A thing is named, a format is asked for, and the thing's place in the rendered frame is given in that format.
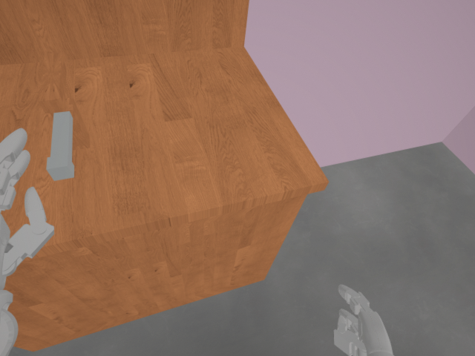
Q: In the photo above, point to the robot left forearm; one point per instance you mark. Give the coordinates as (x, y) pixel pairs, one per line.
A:
(8, 324)

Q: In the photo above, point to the tap lever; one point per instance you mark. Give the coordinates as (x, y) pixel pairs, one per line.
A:
(59, 164)

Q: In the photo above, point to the counter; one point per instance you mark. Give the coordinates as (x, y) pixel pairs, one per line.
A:
(188, 173)

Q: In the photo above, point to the left robot hand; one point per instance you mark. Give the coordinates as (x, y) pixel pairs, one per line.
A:
(29, 239)

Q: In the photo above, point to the right robot hand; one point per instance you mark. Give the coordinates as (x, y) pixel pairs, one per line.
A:
(366, 333)

